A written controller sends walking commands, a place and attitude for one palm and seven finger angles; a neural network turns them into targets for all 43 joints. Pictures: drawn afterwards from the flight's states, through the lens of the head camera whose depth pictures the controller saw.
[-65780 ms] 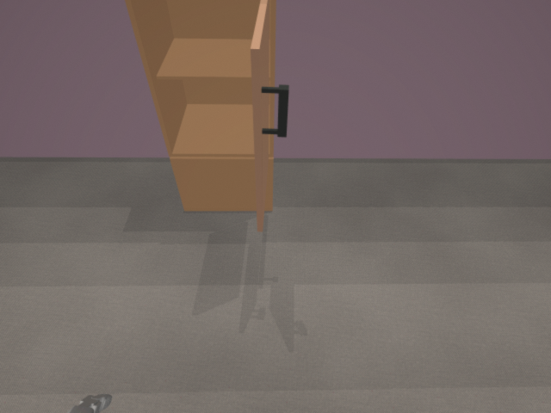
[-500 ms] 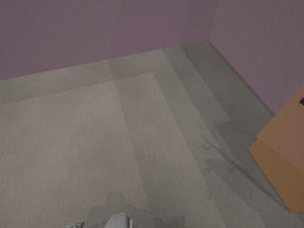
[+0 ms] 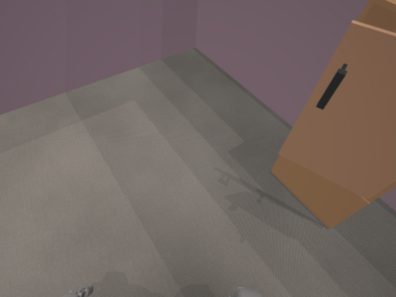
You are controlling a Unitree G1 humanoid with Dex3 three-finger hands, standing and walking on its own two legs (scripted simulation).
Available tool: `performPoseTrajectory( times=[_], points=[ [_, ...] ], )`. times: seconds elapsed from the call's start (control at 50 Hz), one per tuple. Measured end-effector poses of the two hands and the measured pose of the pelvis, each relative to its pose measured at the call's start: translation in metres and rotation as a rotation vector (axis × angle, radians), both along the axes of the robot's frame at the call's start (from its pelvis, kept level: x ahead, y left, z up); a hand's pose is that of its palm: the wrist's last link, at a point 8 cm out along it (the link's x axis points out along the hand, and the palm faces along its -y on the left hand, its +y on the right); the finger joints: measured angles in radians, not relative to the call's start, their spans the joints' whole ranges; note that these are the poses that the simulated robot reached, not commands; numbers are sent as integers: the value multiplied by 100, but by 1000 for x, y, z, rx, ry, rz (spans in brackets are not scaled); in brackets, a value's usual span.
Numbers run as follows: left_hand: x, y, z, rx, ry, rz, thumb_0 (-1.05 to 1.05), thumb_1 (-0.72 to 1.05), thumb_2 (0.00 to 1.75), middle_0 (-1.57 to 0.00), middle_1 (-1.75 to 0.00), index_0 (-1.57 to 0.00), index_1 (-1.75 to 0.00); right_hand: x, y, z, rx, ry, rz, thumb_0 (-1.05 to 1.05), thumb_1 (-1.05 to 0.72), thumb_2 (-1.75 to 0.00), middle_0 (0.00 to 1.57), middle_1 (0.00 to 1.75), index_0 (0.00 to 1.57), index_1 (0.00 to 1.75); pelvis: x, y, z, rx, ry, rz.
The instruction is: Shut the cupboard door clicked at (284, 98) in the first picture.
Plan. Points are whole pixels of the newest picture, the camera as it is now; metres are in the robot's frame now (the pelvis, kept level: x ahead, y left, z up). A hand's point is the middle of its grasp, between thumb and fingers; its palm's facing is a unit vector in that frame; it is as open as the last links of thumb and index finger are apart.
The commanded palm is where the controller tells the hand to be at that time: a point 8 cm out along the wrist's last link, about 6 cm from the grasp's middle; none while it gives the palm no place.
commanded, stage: turn to face it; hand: left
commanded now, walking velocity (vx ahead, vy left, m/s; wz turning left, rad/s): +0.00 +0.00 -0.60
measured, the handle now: (332, 86) +0.70 -0.37 +0.02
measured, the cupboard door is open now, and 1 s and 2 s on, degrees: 21 21 21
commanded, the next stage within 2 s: take the last steps up to it in 0.82 s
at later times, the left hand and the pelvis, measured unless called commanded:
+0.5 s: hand (130, 289) +0.15 +0.16 -0.18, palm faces -0.24 -0.95 -0.20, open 7.4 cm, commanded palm none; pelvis +0.02 -0.01 -0.01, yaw -16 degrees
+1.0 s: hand (162, 263) +0.21 +0.09 -0.16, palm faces -0.47 -0.84 -0.26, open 7.4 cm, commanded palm none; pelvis +0.02 -0.03 -0.01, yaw -28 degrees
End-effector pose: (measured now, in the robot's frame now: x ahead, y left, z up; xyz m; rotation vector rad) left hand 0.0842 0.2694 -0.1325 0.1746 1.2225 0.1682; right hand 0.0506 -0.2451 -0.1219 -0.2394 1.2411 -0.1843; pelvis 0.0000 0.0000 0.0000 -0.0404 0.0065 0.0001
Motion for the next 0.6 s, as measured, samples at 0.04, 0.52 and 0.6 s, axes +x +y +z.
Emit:
performPoseTrajectory(
  times=[0.04, 0.52, 0.6],
  points=[
    [18, -12, 2, 9, -18, -49, 1, 91, 90, -20, -30, -19, -29, -16, -11, -8, 11, 23, -48, 0, -90, -89, 20, 30, 20, 30, 1, -6, -3, 6, -2, -28],
    [78, -55, -21, -31, 15, -283, 1, 90, 90, -21, -30, -20, -30, -5, -37, 1, -53, -105, -266, 0, -90, -90, 20, 29, 20, 30, 26, -4, -13, 28, 22, -288],
    [94, -45, -21, -28, 35, -322, 1, 91, 90, -21, -30, -20, -30, -16, -18, 10, -61, -97, -289, 0, -90, -90, 20, 29, 20, 30, 32, 4, -8, 17, 10, -343]
  ],
)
